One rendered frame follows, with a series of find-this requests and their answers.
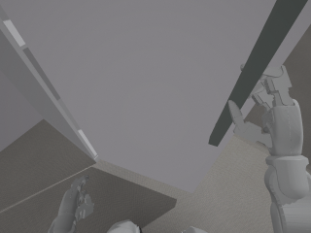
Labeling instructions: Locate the robot right forearm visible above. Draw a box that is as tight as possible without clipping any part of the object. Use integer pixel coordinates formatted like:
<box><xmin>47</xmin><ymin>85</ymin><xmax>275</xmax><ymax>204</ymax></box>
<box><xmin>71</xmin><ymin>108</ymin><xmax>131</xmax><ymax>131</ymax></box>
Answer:
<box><xmin>264</xmin><ymin>155</ymin><xmax>311</xmax><ymax>233</ymax></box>

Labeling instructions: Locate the left robot hand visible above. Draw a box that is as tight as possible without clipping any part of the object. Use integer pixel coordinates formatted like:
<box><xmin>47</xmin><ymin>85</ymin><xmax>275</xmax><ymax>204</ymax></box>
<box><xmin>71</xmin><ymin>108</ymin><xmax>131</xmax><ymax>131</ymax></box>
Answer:
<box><xmin>58</xmin><ymin>175</ymin><xmax>94</xmax><ymax>222</ymax></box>

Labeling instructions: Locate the fridge door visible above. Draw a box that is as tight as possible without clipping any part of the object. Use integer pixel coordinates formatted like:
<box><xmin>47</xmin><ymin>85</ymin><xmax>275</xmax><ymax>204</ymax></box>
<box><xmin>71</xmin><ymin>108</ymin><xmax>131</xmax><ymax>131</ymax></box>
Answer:
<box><xmin>0</xmin><ymin>0</ymin><xmax>311</xmax><ymax>193</ymax></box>

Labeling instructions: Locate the right robot hand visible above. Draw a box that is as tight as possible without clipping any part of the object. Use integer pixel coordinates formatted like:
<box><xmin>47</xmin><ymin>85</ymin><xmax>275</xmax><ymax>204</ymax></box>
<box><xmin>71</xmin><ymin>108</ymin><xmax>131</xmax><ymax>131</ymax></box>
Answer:
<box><xmin>227</xmin><ymin>63</ymin><xmax>303</xmax><ymax>156</ymax></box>

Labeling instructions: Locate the handle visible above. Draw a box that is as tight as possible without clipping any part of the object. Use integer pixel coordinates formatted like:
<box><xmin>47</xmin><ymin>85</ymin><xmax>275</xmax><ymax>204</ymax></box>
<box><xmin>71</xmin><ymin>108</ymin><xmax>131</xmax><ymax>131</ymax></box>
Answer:
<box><xmin>208</xmin><ymin>0</ymin><xmax>308</xmax><ymax>147</ymax></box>

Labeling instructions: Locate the robot left thigh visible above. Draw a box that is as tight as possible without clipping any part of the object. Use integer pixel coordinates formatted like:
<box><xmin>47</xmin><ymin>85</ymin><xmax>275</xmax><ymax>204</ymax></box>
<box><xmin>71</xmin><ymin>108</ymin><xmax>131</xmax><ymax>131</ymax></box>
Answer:
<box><xmin>107</xmin><ymin>220</ymin><xmax>140</xmax><ymax>233</ymax></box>

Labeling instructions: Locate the robot left forearm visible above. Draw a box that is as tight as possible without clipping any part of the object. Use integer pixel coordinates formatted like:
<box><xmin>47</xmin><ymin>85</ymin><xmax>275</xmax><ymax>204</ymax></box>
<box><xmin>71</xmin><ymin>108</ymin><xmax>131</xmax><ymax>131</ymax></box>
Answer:
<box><xmin>48</xmin><ymin>214</ymin><xmax>77</xmax><ymax>233</ymax></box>

